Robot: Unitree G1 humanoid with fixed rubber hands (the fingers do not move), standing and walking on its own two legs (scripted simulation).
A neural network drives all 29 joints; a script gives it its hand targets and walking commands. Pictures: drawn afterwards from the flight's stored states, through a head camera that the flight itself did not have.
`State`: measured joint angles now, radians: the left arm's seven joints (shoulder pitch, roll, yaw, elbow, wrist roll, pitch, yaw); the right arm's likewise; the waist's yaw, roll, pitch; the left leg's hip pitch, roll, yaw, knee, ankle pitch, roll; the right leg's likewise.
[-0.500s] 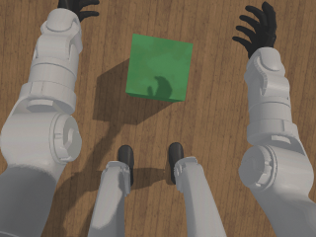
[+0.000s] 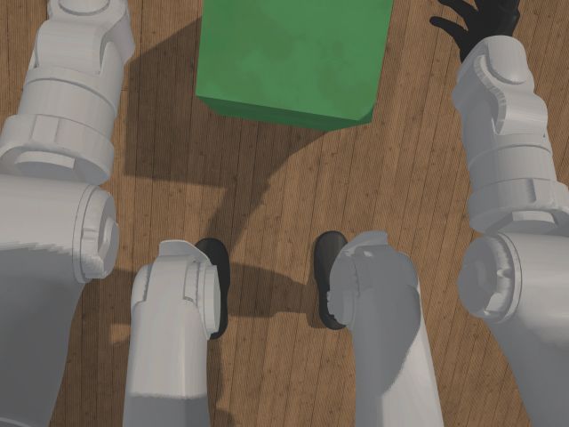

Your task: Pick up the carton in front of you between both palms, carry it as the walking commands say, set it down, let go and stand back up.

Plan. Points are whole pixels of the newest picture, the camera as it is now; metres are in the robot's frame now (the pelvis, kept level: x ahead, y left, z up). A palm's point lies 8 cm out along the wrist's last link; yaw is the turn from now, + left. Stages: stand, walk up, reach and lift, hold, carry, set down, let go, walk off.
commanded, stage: reach and lift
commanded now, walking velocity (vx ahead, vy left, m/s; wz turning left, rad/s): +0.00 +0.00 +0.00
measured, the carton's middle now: (288, 48) +0.56 -0.03 -0.32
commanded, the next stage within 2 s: none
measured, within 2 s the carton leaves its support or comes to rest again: leaves its support in 1.22 s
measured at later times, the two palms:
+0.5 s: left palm (150, 9) +0.58 +0.15 -0.25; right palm (424, 46) +0.55 -0.20 -0.25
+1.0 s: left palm (172, 13) +0.58 +0.12 -0.25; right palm (409, 49) +0.54 -0.18 -0.25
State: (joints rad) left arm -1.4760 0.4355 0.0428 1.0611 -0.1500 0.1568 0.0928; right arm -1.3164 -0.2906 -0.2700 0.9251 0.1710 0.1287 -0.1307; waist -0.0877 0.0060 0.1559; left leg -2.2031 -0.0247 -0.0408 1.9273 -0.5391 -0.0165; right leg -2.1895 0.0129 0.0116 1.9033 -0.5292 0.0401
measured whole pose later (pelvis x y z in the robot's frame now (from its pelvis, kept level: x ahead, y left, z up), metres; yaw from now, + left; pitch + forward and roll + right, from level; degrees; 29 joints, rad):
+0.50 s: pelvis +0.00 +0.00 -0.08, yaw +0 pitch +36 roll -2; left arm -1.65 0.46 -0.07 1.20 -0.25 0.09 0.09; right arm -1.55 -0.33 -0.19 1.14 0.22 0.06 -0.13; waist -0.07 -0.01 0.45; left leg -2.25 -0.03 -0.05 2.23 -0.61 -0.03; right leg -2.24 0.02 0.01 2.21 -0.60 0.04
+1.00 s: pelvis -0.01 +0.00 -0.08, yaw +0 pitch +34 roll -2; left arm -1.69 0.37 0.09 1.21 -0.07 0.15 0.07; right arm -1.56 -0.26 -0.31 1.05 0.08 0.14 -0.10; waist -0.07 0.01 0.48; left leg -2.24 -0.04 -0.05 2.22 -0.58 -0.02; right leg -2.22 0.02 0.01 2.20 -0.57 0.04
